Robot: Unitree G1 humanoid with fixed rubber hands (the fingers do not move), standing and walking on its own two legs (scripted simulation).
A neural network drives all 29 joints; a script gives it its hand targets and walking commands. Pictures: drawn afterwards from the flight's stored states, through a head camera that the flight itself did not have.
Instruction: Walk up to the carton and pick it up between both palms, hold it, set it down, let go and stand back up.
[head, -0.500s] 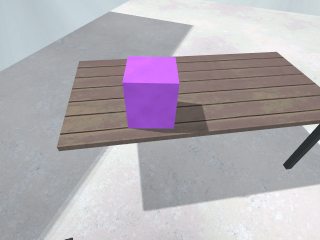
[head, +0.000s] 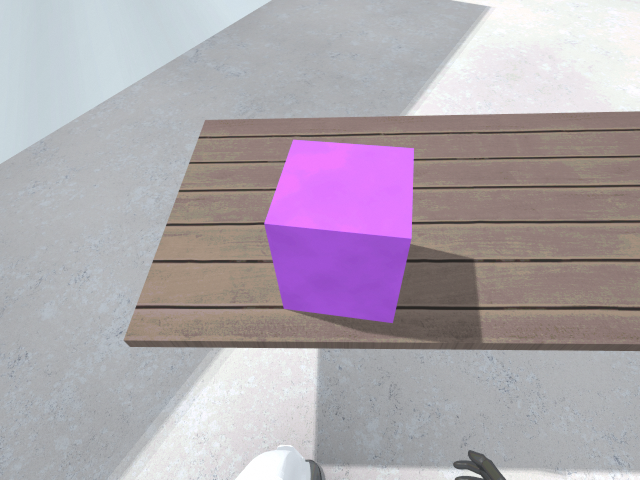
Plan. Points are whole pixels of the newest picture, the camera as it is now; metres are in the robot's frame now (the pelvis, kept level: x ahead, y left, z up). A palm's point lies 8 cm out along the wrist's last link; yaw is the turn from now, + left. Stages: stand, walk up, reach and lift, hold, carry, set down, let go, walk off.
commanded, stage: walk up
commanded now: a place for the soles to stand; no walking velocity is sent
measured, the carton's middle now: (344, 234) +0.53 +0.02 -0.07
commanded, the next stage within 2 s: none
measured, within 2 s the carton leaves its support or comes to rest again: neither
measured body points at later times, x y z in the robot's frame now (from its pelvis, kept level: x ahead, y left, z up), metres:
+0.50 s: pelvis +0.02 +0.01 -0.01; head +0.04 -0.02 +0.43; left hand +0.14 +0.27 -0.11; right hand +0.14 -0.26 -0.14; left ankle +0.06 +0.12 -0.66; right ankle +0.03 -0.10 -0.73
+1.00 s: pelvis -0.01 +0.06 +0.01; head -0.02 +0.08 +0.46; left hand +0.06 +0.30 -0.14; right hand +0.07 -0.19 -0.11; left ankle -0.01 +0.20 -0.73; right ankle +0.03 -0.08 -0.73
